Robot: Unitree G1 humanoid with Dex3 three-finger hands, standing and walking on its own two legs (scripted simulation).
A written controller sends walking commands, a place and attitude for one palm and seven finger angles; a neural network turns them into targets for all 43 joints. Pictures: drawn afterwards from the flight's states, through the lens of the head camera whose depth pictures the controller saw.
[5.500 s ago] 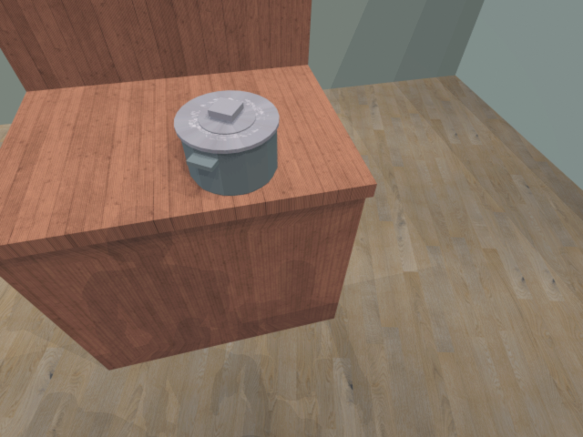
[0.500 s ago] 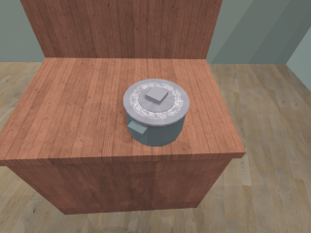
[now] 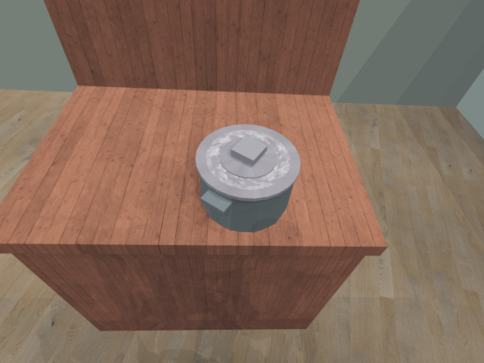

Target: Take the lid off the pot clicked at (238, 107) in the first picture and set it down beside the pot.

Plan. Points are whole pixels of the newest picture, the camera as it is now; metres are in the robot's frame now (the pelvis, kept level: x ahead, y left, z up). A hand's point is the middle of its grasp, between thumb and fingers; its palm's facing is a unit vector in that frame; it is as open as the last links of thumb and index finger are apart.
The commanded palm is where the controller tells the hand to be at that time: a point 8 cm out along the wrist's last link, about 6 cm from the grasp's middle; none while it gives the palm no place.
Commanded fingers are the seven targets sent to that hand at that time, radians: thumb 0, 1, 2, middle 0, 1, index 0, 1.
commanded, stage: shuffle to correct the standing spot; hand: left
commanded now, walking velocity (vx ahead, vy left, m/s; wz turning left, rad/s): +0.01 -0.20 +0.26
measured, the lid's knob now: (249, 150) +0.47 +0.02 +0.10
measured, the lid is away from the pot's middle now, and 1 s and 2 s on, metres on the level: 0.00 0.00 0.00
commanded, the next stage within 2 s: come to a stop and stand still in 0.94 s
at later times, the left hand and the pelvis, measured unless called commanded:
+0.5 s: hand out of the picture -0.02 +0.08 -0.20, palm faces +0.13 -0.98 -0.13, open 7.4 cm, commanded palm none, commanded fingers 0.00 0.90 0.90 -0.20 -0.30 -0.20 -0.30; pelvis +0.01 -0.07 -0.01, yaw +3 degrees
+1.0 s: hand out of the picture +0.05 +0.09 -0.18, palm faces +0.04 -0.98 -0.20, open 7.4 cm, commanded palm none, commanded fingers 0.00 0.90 0.90 -0.20 -0.30 -0.20 -0.30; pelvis -0.01 -0.11 +0.00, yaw +2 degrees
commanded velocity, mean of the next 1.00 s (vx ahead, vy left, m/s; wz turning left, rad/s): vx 0.00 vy -0.20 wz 0.02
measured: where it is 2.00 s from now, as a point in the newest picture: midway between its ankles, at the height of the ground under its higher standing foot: outside the picture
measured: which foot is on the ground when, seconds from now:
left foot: down 0.00-0.38, up 0.40-0.60, down 0.62-1.00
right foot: down 0.00-0.64, up 0.66-1.00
